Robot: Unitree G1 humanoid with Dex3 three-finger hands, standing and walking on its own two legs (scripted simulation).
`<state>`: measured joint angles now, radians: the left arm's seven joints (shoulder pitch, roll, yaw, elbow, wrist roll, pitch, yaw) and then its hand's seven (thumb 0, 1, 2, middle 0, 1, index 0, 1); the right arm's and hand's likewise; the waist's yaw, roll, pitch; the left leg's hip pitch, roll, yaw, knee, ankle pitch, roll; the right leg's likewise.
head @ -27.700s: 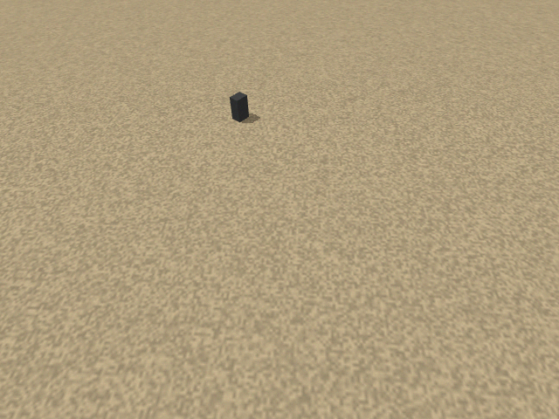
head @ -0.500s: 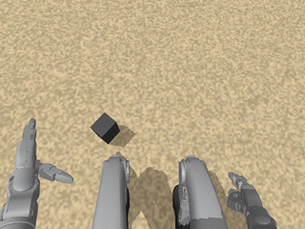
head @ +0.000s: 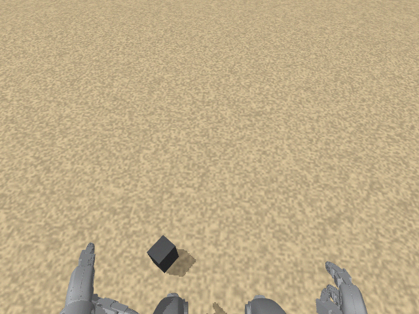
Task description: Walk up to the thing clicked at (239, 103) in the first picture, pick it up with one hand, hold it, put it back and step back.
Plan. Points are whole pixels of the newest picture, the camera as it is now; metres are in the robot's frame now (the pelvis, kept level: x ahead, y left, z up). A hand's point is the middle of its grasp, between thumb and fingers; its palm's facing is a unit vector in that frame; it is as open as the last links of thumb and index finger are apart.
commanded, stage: home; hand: left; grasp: from the side
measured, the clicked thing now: (163, 254) +0.40 +0.20 -0.61
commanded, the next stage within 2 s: stand in 1.86 s
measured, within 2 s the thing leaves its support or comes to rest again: neither
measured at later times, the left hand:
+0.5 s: hand (110, 302) +0.17 +0.19 -0.03, palm faces +0.12 -0.95 -0.30, open 17.7 cm
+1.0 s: hand (116, 304) +0.16 +0.18 -0.02, palm faces +0.11 -0.95 -0.29, open 17.7 cm
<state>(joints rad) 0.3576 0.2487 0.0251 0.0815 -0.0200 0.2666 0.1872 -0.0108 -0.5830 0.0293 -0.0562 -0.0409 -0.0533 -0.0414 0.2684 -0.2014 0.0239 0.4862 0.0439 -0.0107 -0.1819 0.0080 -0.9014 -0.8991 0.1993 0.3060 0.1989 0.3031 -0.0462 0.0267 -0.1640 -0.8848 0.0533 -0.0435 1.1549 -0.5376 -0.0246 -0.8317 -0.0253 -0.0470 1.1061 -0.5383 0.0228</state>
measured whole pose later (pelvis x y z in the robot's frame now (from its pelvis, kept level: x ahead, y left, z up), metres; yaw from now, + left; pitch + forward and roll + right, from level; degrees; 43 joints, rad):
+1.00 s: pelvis +0.00 -0.01 +0.03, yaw +0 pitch +7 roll -2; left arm 0.46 0.20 -0.01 0.02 -0.01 0.26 0.14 -0.01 -0.59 0.02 -0.05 -0.04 -0.05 -0.04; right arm 0.27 -0.21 0.02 0.52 0.01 -0.12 -0.18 0.01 -0.90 -0.90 0.20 0.31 0.20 0.30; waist -0.03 0.03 -0.09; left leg -0.63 0.06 -0.03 0.96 -0.46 -0.03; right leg -0.58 -0.02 -0.04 0.92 -0.46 0.02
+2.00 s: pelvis +0.00 +0.00 +0.03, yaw +0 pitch +7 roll -2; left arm 0.45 0.20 0.00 0.01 -0.01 0.28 0.14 -0.01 -0.58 0.03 -0.06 -0.05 -0.05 -0.05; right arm 0.27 -0.20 0.02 0.52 0.01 -0.13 -0.18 0.01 -0.90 -0.90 0.20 0.30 0.20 0.30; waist -0.02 0.03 -0.10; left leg -0.62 0.05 -0.03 0.96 -0.47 -0.03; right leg -0.57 -0.02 -0.04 0.92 -0.47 0.02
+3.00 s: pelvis -0.01 +0.01 +0.09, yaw +1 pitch -4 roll +0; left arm 0.17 0.32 0.00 1.12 0.03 0.00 0.02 0.01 0.91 0.90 -0.21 -0.30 -0.20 -0.30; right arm 0.15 -0.29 -0.02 1.11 -0.03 0.00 -0.01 0.00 -0.91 -0.90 0.20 0.30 0.20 0.30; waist 0.01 0.00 0.05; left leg -0.14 -0.01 0.01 0.41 -0.20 0.00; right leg -0.12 -0.08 -0.03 0.41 -0.22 0.05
